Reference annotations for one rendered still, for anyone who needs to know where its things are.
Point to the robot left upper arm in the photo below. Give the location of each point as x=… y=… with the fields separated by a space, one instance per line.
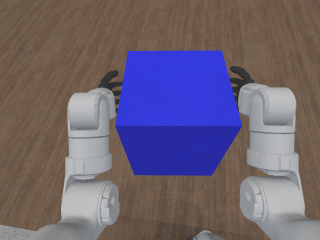
x=88 y=207

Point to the right robot hand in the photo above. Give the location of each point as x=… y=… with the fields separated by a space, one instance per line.
x=246 y=80

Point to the right robot forearm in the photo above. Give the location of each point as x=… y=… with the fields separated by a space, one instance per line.
x=272 y=123

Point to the robot right upper arm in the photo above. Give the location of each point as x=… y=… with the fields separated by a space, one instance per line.
x=276 y=205

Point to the robot right shin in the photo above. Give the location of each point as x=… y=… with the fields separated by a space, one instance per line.
x=204 y=231

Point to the carton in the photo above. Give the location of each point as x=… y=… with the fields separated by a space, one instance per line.
x=177 y=114

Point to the left robot hand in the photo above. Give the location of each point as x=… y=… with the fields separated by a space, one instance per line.
x=105 y=84

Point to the left robot forearm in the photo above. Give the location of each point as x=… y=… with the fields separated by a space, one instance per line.
x=88 y=124

